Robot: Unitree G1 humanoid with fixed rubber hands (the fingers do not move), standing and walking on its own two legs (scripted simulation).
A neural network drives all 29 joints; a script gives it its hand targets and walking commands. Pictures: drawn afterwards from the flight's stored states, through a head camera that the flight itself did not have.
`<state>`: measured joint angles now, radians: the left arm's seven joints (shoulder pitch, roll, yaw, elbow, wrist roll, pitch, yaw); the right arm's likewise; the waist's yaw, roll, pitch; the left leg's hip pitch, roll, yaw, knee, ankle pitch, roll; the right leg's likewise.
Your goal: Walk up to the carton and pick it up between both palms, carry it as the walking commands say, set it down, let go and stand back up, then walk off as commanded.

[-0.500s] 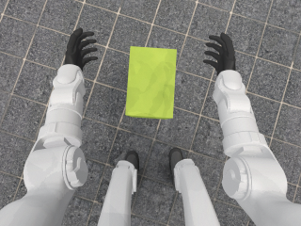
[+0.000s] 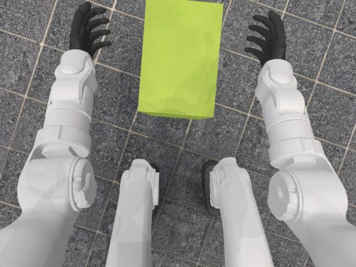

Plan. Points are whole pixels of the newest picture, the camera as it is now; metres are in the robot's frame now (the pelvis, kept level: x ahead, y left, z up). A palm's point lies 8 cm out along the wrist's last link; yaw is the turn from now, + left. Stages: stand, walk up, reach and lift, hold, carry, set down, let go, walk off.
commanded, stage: reach and lift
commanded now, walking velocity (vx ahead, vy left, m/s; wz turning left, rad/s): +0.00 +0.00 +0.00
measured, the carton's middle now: (178, 72) +0.53 +0.01 -0.37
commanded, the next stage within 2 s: none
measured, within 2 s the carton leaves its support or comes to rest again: neither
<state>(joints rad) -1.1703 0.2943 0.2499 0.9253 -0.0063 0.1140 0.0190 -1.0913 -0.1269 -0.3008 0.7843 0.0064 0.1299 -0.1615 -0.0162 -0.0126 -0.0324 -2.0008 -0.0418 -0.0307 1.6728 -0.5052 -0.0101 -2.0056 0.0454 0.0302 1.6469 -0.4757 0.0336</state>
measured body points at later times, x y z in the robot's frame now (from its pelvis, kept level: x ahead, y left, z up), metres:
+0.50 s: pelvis -0.02 +0.01 -0.11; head +0.34 +0.03 +0.17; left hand +0.53 +0.19 -0.28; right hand +0.51 -0.16 -0.27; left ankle +0.09 +0.12 -0.48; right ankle +0.10 -0.12 -0.48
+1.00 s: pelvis -0.02 +0.00 -0.13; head +0.34 +0.02 +0.13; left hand +0.53 +0.19 -0.31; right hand +0.52 -0.16 -0.30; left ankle +0.09 +0.12 -0.48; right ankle +0.10 -0.12 -0.48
